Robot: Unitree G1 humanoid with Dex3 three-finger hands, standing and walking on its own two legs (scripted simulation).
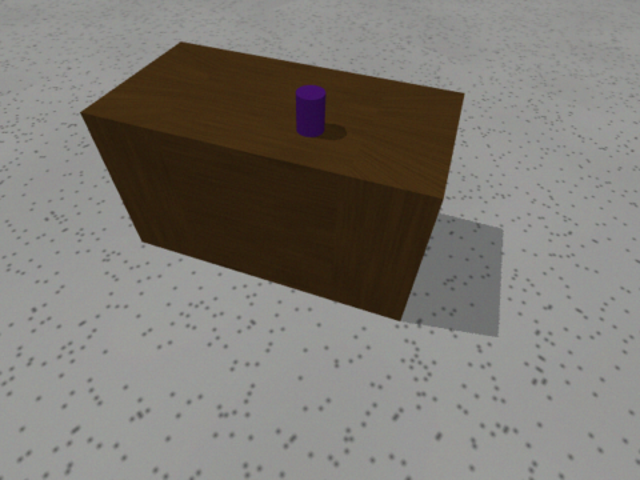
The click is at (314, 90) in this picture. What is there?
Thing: squat round
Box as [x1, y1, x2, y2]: [296, 85, 325, 136]
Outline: 301,86 296,90 297,131 305,136 316,136 322,133 323,131 325,91 321,87 315,85
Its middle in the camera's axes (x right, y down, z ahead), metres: -0.02 -0.36 +1.12
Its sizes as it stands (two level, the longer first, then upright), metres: 0.082 0.082 0.117
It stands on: a support 0.60 m high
